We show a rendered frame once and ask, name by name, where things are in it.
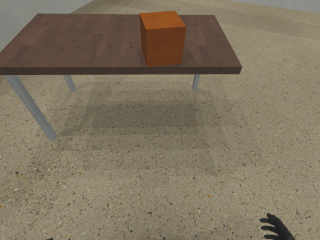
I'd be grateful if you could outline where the right robot hand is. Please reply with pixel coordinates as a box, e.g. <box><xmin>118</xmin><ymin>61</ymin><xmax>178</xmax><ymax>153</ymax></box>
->
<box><xmin>260</xmin><ymin>213</ymin><xmax>295</xmax><ymax>240</ymax></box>

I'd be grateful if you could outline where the carton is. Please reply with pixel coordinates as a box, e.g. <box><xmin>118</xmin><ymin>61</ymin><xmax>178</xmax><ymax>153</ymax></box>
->
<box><xmin>139</xmin><ymin>11</ymin><xmax>186</xmax><ymax>67</ymax></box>

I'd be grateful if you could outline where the table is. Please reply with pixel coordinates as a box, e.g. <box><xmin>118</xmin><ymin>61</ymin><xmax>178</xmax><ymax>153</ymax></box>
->
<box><xmin>0</xmin><ymin>13</ymin><xmax>242</xmax><ymax>140</ymax></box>

